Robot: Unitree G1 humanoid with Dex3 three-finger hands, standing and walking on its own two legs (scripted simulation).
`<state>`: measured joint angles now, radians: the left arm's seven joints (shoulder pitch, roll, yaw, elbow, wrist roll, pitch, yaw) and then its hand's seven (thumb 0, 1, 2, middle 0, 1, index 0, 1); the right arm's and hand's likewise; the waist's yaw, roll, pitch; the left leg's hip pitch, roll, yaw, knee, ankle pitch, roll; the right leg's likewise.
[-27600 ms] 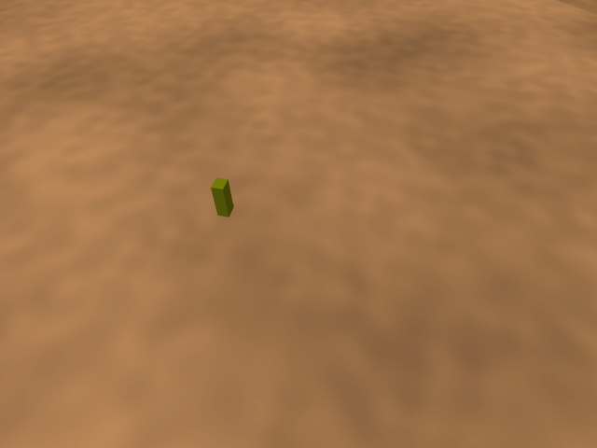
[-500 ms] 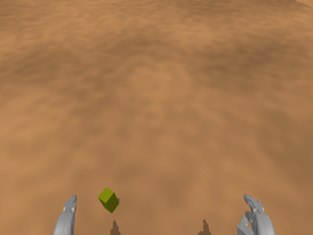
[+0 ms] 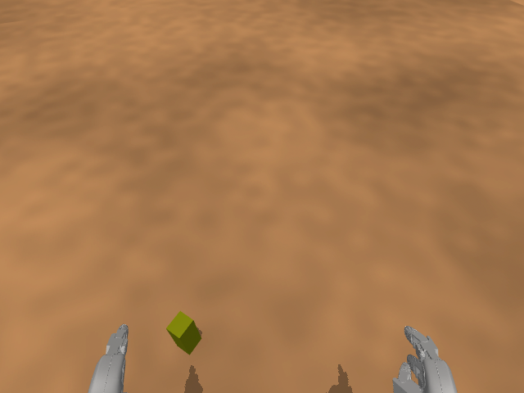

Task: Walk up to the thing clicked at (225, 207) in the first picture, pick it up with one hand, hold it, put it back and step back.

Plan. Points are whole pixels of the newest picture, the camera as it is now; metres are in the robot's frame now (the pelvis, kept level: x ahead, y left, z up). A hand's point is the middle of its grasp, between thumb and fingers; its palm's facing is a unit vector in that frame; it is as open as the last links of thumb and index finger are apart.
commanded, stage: home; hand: left
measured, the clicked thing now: (185, 333) +0.42 +0.28 -0.64
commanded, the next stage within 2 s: stand in 0.14 s
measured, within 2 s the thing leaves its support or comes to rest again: neither
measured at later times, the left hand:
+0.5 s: hand (150, 383) +0.17 +0.18 -0.06, palm faces +0.11 -0.95 -0.28, open 14.5 cm
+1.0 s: hand out of the picture +0.09 +0.25 -0.11, palm faces +0.00 -0.94 -0.35, open 7.5 cm
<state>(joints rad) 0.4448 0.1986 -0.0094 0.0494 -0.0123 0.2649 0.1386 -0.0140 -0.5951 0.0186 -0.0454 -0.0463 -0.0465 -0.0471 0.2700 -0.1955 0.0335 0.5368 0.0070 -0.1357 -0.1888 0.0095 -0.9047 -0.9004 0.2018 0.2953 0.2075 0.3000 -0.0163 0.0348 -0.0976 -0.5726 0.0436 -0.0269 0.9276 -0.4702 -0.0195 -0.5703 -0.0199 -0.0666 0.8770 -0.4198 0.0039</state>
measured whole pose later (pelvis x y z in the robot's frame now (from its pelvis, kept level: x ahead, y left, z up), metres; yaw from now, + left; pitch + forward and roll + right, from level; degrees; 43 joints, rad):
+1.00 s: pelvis +0.00 +0.00 +0.03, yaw +1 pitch +0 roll +0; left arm 0.23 0.32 0.02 0.80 0.04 0.01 0.02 0.00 0.88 0.90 -0.20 -0.30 -0.20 -0.30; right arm 0.21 -0.31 -0.04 0.89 -0.06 0.00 -0.02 0.01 -0.90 -0.90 0.20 0.30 0.21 0.30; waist 0.01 -0.01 0.02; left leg -0.32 0.00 -0.01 0.69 -0.36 0.00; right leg -0.34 -0.05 -0.05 0.69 -0.34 0.01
